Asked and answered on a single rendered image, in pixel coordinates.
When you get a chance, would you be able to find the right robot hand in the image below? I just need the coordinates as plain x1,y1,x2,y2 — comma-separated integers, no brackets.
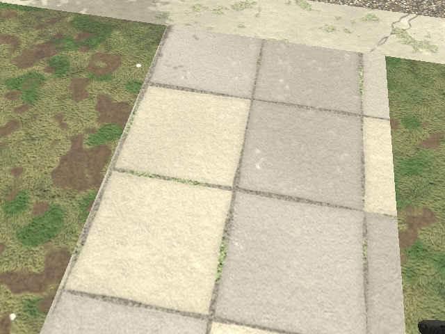
418,320,445,334

